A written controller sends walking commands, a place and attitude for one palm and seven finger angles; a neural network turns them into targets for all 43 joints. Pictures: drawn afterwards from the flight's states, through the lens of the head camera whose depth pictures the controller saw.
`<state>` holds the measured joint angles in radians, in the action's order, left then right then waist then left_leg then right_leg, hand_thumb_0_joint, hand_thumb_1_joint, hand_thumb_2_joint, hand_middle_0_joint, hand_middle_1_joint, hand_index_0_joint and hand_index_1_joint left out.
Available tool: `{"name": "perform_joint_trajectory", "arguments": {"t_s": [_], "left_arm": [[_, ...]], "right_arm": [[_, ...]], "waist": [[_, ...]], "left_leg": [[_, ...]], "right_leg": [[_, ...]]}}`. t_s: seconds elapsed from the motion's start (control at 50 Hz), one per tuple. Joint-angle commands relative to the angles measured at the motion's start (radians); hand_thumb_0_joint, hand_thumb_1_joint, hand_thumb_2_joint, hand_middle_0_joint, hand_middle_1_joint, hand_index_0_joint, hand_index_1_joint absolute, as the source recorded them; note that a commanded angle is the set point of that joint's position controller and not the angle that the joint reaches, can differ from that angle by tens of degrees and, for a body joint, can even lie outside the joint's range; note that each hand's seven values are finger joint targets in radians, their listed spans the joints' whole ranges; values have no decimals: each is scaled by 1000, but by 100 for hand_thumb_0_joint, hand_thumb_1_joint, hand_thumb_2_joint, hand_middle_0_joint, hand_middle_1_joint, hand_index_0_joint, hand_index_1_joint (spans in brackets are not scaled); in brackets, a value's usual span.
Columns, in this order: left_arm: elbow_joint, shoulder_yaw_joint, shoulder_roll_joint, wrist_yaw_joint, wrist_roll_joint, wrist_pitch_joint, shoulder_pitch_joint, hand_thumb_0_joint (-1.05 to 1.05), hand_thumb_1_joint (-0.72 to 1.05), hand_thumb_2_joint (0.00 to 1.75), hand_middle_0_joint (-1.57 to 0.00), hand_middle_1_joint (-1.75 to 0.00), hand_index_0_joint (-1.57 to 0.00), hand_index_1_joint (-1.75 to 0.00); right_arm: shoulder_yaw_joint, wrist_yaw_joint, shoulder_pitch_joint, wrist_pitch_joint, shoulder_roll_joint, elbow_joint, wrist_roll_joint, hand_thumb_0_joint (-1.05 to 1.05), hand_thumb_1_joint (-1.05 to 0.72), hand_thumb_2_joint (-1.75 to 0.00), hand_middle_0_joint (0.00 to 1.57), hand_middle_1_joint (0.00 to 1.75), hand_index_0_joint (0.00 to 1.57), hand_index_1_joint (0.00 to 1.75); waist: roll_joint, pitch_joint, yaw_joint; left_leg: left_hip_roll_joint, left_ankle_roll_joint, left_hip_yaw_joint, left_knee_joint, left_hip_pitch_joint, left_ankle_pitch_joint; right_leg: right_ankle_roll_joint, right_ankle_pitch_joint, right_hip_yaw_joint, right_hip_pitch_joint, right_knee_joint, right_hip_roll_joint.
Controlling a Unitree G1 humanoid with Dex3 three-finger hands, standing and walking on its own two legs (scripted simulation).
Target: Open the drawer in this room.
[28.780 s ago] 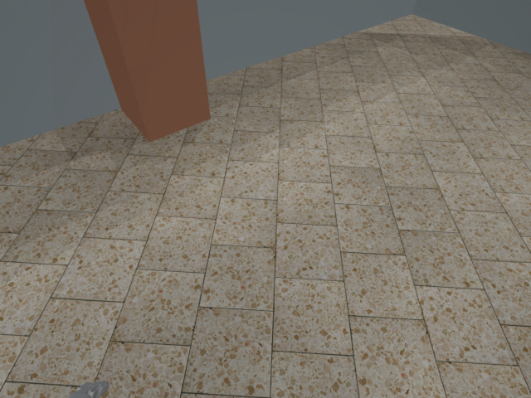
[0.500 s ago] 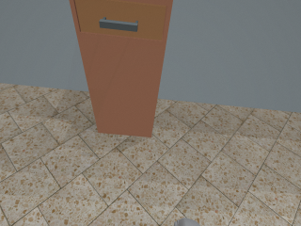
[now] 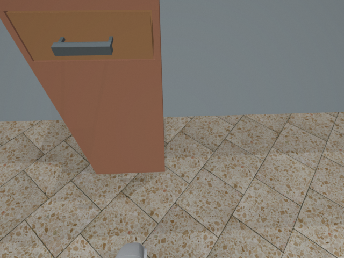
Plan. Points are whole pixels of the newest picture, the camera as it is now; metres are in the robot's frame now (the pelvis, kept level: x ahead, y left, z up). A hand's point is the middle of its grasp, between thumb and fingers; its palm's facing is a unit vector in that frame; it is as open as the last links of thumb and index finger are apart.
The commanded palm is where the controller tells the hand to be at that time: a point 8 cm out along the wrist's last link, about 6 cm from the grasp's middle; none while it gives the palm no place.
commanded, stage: take the last steps up to it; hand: left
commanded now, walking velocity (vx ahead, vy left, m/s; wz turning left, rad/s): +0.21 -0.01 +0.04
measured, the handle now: (84, 44) +0.64 +0.28 +0.14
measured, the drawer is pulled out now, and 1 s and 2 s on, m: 0.00 0.00 0.00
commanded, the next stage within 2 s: come to a stop and stand still in 0.12 s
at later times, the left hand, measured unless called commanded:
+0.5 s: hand out of the picture +0.14 +0.23 -0.18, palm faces +0.04 -0.98 -0.19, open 7.3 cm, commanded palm none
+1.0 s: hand out of the picture +0.14 +0.11 -0.15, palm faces +0.00 -0.96 -0.27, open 7.2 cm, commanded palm none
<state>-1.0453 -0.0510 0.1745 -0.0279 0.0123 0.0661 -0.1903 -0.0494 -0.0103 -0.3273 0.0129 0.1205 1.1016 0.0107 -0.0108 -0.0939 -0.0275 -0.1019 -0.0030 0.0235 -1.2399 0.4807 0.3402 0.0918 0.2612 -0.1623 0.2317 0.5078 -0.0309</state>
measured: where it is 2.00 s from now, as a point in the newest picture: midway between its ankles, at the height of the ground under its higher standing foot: outside the picture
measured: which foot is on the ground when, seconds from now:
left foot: up 0.00-0.24, down 0.26-0.74, up 0.76-1.00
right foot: down 0.00-0.28, up 0.30-0.72, down 0.74-1.00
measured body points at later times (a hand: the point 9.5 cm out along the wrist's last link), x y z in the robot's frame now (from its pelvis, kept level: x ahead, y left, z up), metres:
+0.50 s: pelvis +0.12 +0.04 +0.01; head +0.18 +0.07 +0.45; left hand +0.14 +0.28 -0.16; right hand +0.23 -0.18 -0.13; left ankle +0.18 +0.15 -0.73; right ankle +0.09 -0.11 -0.64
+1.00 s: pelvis +0.08 -0.07 +0.01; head +0.10 -0.11 +0.45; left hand +0.14 +0.16 -0.13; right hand +0.09 -0.31 -0.17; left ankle +0.05 +0.08 -0.69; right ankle +0.08 -0.14 -0.73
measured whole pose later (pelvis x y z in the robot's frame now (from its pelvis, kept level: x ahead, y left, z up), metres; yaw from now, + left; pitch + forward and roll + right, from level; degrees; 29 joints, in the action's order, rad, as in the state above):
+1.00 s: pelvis +0.08 -0.07 +0.01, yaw -1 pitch +0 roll +2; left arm -1.00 -0.03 0.15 -0.03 0.02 -0.01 -0.22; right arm -0.06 -0.01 -0.25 -0.06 0.19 1.07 0.01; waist -0.04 -0.04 -0.02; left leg -0.03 -0.03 0.02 -0.84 0.33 0.42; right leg 0.07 0.26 -0.09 0.23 0.49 0.00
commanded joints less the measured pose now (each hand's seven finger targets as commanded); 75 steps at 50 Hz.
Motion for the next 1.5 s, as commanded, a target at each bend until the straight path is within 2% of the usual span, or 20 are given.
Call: {"name": "perform_joint_trajectory", "arguments": {"t_s": [0.0,0.14,0.2,0.22,0.24,0.26,0.28,0.36,0.4,0.5,0.66,0.7,0.72,0.74,0.76,0.86,1.02,1.14,1.26,1.48], "left_arm": [[-2,4,78,10,8,21,-97,0,90,90,-20,-30,-20,-30],[-40,-7,119,16,8,14,-181,0,90,90,-20,-30,-20,-30],[-53,-5,120,12,3,5,-185,0,90,90,-20,-30,-20,-30],[-53,4,98,7,-1,0,-181,0,90,90,-20,-30,-20,-30],[-53,16,53,1,-12,-3,-223,0,90,90,-20,-30,-20,-30],[-59,30,25,-4,-25,-8,-259,0,90,90,-20,-30,-20,-30],[-60,24,47,-16,-17,-25,-259,0,90,90,-20,-30,-20,-30],[-31,-5,85,-15,3,-91,-171,0,90,90,-20,-30,-20,-30],[-12,-19,91,-9,4,-108,-171,0,90,90,-20,-30,-20,-30],[50,-42,84,3,6,-132,-160,0,90,90,-20,-30,-20,-30],[97,-23,85,16,3,-108,-101,0,90,90,-20,-30,-20,-30],[71,-29,135,14,8,-90,-174,0,90,90,-20,-30,-20,-30],[86,-36,220,9,24,-74,-152,0,90,90,-20,-30,-20,-30],[112,-29,266,5,21,-75,-88,0,90,90,-20,-30,-20,-30],[128,-19,246,4,18,-78,-43,0,90,90,-20,-30,-20,-30],[118,-4,137,0,7,-59,7,0,90,90,-20,-30,-20,-30],[23,-6,146,-12,-2,-42,-122,0,90,90,-20,-30,-20,-30],[-8,12,82,-13,-12,-47,-90,0,90,90,-20,-30,-20,-30],[-46,17,88,-8,-6,-62,-94,0,90,90,-20,-30,-20,-30],[-64,24,48,-5,-6,-54,-155,0,90,90,-20,-30,-20,-30]], "right_arm": [[-5,13,-62,-1,21,-44,10,0,-90,-90,20,30,20,30],[4,30,179,27,52,-106,9,0,-90,-90,20,30,20,30],[0,19,119,40,87,-85,13,0,-90,-90,20,30,20,30],[-3,10,23,48,126,-50,18,0,-90,-90,20,30,20,30],[-14,-3,-67,54,203,-33,25,0,-90,-90,20,30,20,30],[-14,-16,-93,42,239,-24,8,0,-90,-90,20,30,20,30],[-5,-26,-38,25,232,-31,-2,0,-90,-90,20,30,20,30],[-16,-53,82,-9,217,-65,1,0,-90,-90,20,30,20,30],[-29,-54,96,-17,230,-80,0,0,-90,-90,20,30,20,30],[-43,-44,163,-14,212,-129,4,0,-90,-90,20,30,20,30],[-67,-13,189,-37,253,-148,21,0,-90,-90,20,30,20,30],[-64,-5,164,-43,226,-147,9,0,-90,-90,20,30,20,30],[-49,-1,123,-51,140,-159,0,0,-90,-90,20,30,20,30],[-35,3,195,-57,120,-194,-1,0,-90,-90,20,30,20,30],[-36,4,183,-65,137,-191,2,0,-90,-90,20,30,20,30],[-32,2,73,-55,144,-98,4,0,-90,-90,20,30,20,30],[-1,-16,66,-30,91,-53,-6,0,-90,-90,20,30,20,30],[10,-34,-3,-20,118,6,0,0,-90,-90,20,30,20,30],[22,-28,-18,-33,75,24,5,0,-90,-90,20,30,20,30],[29,-29,-81,-10,70,23,5,0,-90,-90,20,30,20,30]], "waist": [[123,26,-7],[126,11,58],[75,61,17],[7,133,-21],[-150,247,-38],[-268,323,-29],[-197,272,-3],[-151,70,9],[-57,103,18],[-123,191,42],[-258,152,28],[-97,165,61],[206,126,48],[335,59,60],[233,66,40],[208,60,-2],[110,143,55],[15,109,33],[-7,-50,30],[-17,2,33]], "left_leg": [[-36,-33,26,200,-23,-75],[7,-26,80,533,-30,-127],[48,-12,100,707,-223,-187],[19,-3,57,784,-393,-398],[-183,75,-138,740,-627,-837],[-353,186,-260,761,-661,-1313],[-356,217,-189,784,-576,-1352],[-296,186,-118,863,-356,-1116],[-301,188,-97,867,-361,-1020],[-253,162,-15,878,-313,-772],[-209,124,-70,877,-222,-251],[-123,54,-29,751,-118,-97],[6,-21,52,538,-13,116],[56,-22,-3,401,1,247],[51,-11,-61,324,-50,206],[61,-21,-34,243,-52,37],[65,-30,-6,716,-198,53],[-23,23,-52,831,-370,-191],[15,16,-37,901,-280,-14],[10,32,-64,958,-253,9]], "right_leg": [[65,-355,151,84,-272,258],[61,-419,160,-90,-217,272],[31,-489,140,-101,-73,253],[-13,-485,108,-62,84,203],[-75,-228,56,103,260,114],[-105,339,89,124,422,70],[-104,408,158,99,456,96],[-126,290,177,188,570,98],[-131,241,181,226,663,82],[-156,123,198,255,747,73],[-125,177,95,51,176,79],[-121,-25,104,-115,-91,91],[-65,-34,355,-82,-258,294],[11,-126,470,87,-283,408],[57,-44,397,163,-285,398],[15,-264,238,41,-201,247],[53,-477,329,-196,-164,288],[-122,-219,253,-62,-223,169],[-106,131,273,-2,-325,159],[-74,95,242,-32,-277,147]]}}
